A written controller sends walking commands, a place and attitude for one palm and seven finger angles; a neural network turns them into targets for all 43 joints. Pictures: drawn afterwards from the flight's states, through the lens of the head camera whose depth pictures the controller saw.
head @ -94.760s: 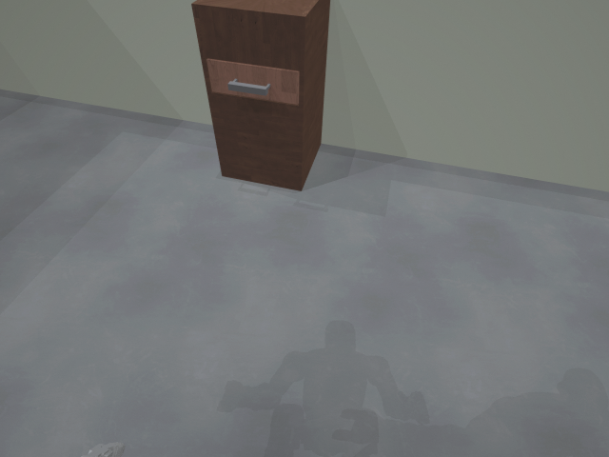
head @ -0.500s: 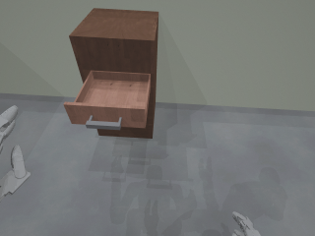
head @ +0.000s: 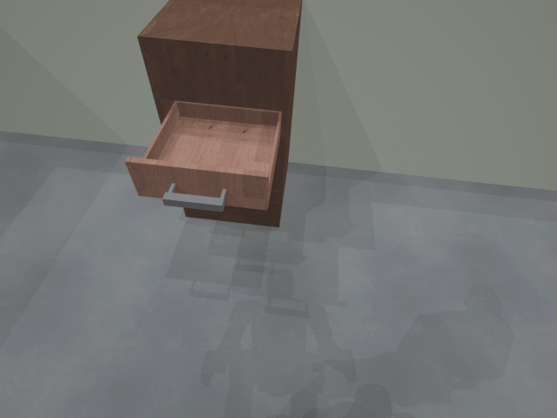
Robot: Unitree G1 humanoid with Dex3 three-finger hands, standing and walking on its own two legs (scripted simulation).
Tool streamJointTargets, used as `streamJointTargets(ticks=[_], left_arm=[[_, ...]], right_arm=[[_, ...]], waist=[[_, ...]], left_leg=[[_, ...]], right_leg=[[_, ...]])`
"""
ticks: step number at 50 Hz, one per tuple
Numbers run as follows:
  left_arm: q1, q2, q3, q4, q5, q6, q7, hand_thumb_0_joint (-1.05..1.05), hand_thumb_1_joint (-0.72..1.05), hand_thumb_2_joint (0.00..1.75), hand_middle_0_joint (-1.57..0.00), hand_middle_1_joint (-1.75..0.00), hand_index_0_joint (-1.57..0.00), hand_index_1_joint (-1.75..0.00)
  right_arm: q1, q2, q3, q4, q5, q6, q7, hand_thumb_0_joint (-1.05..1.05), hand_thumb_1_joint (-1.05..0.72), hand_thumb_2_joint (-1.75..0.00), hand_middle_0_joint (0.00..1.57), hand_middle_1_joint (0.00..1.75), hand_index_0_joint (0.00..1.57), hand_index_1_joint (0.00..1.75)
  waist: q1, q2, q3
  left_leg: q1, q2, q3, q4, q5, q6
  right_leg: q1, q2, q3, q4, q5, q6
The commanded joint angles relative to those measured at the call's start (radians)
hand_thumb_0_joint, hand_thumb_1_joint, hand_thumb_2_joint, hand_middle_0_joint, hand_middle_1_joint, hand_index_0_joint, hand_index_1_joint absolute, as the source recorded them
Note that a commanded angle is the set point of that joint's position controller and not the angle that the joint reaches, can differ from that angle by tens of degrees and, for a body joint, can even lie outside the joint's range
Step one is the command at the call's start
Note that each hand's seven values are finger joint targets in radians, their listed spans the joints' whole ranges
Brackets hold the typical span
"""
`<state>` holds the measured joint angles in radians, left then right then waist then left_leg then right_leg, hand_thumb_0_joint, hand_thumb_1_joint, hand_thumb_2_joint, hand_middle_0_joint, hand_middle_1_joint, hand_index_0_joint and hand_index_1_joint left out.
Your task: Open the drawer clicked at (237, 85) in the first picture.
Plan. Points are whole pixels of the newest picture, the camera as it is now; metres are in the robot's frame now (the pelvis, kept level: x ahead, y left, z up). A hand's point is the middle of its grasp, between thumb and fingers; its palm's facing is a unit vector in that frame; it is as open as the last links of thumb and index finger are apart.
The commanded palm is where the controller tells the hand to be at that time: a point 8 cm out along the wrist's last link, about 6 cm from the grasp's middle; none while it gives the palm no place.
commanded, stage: let the arm hang, fingers relaxed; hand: left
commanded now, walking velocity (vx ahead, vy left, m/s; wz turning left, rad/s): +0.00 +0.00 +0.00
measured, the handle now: (196, 195) +0.68 +0.25 -0.23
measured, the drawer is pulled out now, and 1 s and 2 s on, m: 0.30 0.30 0.30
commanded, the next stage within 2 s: look to check the result in 0.76 s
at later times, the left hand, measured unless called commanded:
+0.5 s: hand out of the picture +0.05 +0.23 -0.15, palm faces -0.01 -0.95 -0.30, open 7.4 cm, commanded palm none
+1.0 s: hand out of the picture +0.07 +0.23 -0.15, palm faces -0.03 -0.95 -0.31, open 7.4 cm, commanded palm none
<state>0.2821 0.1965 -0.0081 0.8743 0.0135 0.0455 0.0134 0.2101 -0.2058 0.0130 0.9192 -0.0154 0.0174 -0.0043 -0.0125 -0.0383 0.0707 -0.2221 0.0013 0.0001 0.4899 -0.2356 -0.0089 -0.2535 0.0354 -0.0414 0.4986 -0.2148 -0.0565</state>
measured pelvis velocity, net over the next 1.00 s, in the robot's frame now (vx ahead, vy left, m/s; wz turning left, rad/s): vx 0.01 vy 0.01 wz -0.02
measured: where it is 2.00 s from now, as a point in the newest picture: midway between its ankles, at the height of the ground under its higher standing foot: outside the picture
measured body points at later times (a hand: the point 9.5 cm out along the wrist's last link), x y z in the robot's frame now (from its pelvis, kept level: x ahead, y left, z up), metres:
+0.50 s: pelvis +0.00 +0.01 +0.01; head +0.00 +0.00 +0.46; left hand +0.05 +0.28 -0.13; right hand -0.02 -0.23 -0.15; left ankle +0.02 +0.13 -0.74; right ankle +0.04 -0.08 -0.74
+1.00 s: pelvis +0.01 +0.01 +0.01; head +0.03 +0.00 +0.46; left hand +0.07 +0.28 -0.13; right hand +0.04 -0.26 -0.14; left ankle +0.02 +0.13 -0.74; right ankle +0.04 -0.08 -0.74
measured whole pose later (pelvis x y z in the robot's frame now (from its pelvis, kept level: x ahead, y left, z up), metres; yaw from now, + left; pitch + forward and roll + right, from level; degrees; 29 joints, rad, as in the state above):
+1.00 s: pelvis +0.01 +0.01 +0.01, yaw -1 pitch -2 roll +0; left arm 0.12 0.27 0.02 1.15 0.01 -0.01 0.02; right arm 0.17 -0.26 -0.01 1.12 -0.02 0.00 -0.02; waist -0.01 0.02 0.08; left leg -0.12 0.00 0.02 0.31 -0.16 0.00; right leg -0.16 0.04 -0.01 0.31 -0.13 -0.05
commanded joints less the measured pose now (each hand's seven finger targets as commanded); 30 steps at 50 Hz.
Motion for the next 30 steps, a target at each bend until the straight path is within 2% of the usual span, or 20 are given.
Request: streamJointTargets(ticks=[1,3,7,10,12,15,24,28,29,30], left_arm=[[-0.033,0.181,0.050,0.009,0.002,-0.060,0.006,0.00,0.90,0.90,-0.20,-0.30,-0.20,-0.30],[-0.036,0.189,0.047,0.060,0.000,-0.064,0.007,0.00,0.90,0.90,-0.20,-0.30,-0.20,-0.30],[-0.037,0.188,0.048,0.136,-0.001,-0.067,0.010,0.00,0.90,0.90,-0.20,-0.30,-0.20,-0.30],[-0.044,0.187,0.048,0.177,-0.002,-0.063,0.013,0.00,0.90,0.90,-0.20,-0.30,-0.20,-0.30],[-0.040,0.192,0.051,0.192,-0.001,-0.063,0.015,0.00,0.90,0.90,-0.20,-0.30,-0.20,-0.30],[-0.057,0.199,0.053,0.206,-0.002,-0.061,0.016,0.00,0.90,0.90,-0.20,-0.30,-0.20,-0.30],[-0.102,0.212,0.056,0.218,-0.001,-0.064,0.016,0.00,0.90,0.90,-0.20,-0.30,-0.20,-0.30],[-0.123,0.217,0.058,0.216,0.001,-0.064,0.016,0.00,0.90,0.90,-0.20,-0.30,-0.20,-0.30],[-0.129,0.219,0.057,0.213,0.001,-0.065,0.015,0.00,0.90,0.90,-0.20,-0.30,-0.20,-0.30],[-0.133,0.224,0.059,0.211,0.001,-0.066,0.014,0.00,0.90,0.90,-0.20,-0.30,-0.20,-0.30]], right_arm=[[0.014,-0.108,-0.031,0.000,-0.003,-0.012,-0.013,0.00,-0.90,-0.90,0.20,0.30,0.20,0.30],[0.034,-0.112,-0.033,0.033,-0.001,-0.011,-0.016,0.00,-0.90,-0.90,0.20,0.30,0.20,0.30],[0.072,-0.118,-0.043,0.085,0.001,-0.010,-0.019,0.00,-0.90,-0.90,0.20,0.30,0.20,0.30],[0.091,-0.120,-0.045,0.122,-0.002,-0.008,-0.022,0.00,-0.90,-0.90,0.20,0.30,0.20,0.30],[0.102,-0.121,-0.047,0.138,-0.001,-0.008,-0.021,0.00,-0.90,-0.90,0.20,0.30,0.20,0.30],[0.110,-0.129,-0.048,0.157,-0.005,-0.012,-0.023,0.00,-0.90,-0.90,0.20,0.30,0.20,0.30],[0.083,-0.137,-0.047,0.179,-0.005,-0.024,-0.022,0.00,-0.90,-0.90,0.20,0.30,0.20,0.30],[0.067,-0.141,-0.048,0.180,-0.005,-0.023,-0.020,0.00,-0.90,-0.90,0.20,0.30,0.20,0.30],[0.062,-0.148,-0.049,0.181,-0.006,-0.024,-0.020,0.00,-0.90,-0.90,0.20,0.30,0.20,0.30],[0.060,-0.149,-0.049,0.180,-0.006,-0.025,-0.019,0.00,-0.90,-0.90,0.20,0.30,0.20,0.30]], waist=[[-0.003,0.164,-0.085],[-0.006,0.140,-0.087],[-0.006,0.046,-0.055],[-0.006,0.036,0.003],[-0.003,0.027,0.010],[-0.003,0.040,0.010],[0.004,0.057,0.010],[0.004,0.048,0.024],[0.002,0.067,0.020],[0.003,0.058,0.005]], left_leg=[[0.039,0.059,-0.062,-0.132,-0.016,0.029],[0.058,0.065,-0.062,-0.138,-0.009,0.030],[0.066,0.073,-0.064,-0.159,-0.008,0.034],[0.043,0.072,-0.066,-0.177,-0.034,0.037],[0.045,0.075,-0.066,-0.182,-0.031,0.039],[0.030,0.080,-0.074,-0.203,-0.050,0.040],[0.023,0.094,-0.085,-0.234,0.006,0.040],[0.020,0.093,-0.087,-0.242,-0.010,0.038],[0.022,0.093,-0.085,-0.245,-0.012,0.037],[0.027,0.092,-0.086,-0.243,-0.001,0.037]], right_leg=[[0.052,-0.130,0.192,-0.232,-0.072,0.008],[0.056,-0.132,0.187,-0.249,-0.069,0.008],[0.048,-0.126,0.170,-0.275,-0.097,0.004],[0.022,-0.126,0.166,-0.289,-0.147,0.002],[0.020,-0.124,0.164,-0.287,-0.153,0.001],[0.032,-0.121,0.161,-0.272,-0.150,-0.002],[0.068,-0.123,0.148,-0.237,-0.056,-0.001],[0.061,-0.125,0.150,-0.244,-0.072,0.001],[0.062,-0.125,0.154,-0.244,-0.070,0.001],[0.074,-0.126,0.156,-0.243,-0.059,0.001]])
